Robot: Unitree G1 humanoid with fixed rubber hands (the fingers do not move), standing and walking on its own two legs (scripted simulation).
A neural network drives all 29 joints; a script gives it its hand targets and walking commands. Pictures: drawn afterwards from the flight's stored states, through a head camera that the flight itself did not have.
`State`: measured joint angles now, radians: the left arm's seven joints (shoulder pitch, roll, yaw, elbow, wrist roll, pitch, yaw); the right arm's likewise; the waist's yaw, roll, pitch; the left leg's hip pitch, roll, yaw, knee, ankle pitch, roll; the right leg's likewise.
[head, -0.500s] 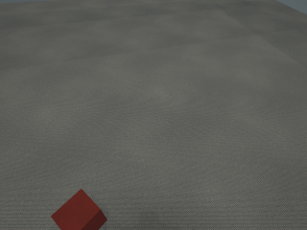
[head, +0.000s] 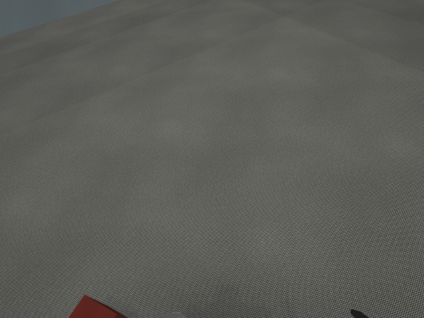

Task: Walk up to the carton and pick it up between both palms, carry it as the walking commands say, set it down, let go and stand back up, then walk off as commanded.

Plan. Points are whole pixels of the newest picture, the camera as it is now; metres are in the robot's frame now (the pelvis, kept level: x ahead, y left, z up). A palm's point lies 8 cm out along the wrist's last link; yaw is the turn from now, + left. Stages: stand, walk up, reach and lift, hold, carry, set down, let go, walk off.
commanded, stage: walk off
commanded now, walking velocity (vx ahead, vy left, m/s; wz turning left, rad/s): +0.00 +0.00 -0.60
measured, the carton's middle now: out of the picture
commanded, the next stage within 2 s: stand in 1.48 s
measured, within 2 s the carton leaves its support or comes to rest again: neither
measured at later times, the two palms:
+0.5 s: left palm out of the picture +0.11 +0.33 -0.13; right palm out of the picture +0.02 -0.23 -0.10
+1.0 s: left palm (140, 310) +0.18 +0.17 -0.09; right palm out of the picture -0.17 -0.25 -0.13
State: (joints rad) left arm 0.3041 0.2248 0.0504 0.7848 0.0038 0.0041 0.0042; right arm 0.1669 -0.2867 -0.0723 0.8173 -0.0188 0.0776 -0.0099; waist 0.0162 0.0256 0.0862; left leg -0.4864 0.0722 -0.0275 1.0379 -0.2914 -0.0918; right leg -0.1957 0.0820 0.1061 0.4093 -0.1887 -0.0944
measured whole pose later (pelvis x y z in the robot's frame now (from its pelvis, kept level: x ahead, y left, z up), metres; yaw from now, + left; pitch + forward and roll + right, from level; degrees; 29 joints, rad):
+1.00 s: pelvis -0.07 +0.02 +0.00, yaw -35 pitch -1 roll +3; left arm 0.19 0.26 0.06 0.76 0.01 0.03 -0.01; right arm 0.21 -0.31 -0.07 0.81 -0.02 0.06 0.00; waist -0.02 0.02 0.11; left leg -0.46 0.09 0.01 1.02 -0.36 -0.09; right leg -0.25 0.05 0.08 0.46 -0.18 -0.06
